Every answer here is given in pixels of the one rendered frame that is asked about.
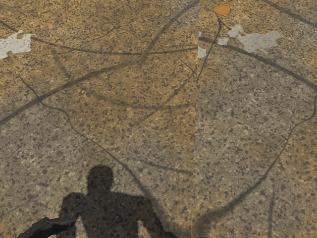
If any robot left hand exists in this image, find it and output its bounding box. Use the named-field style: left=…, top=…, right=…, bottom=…
left=15, top=217, right=74, bottom=238

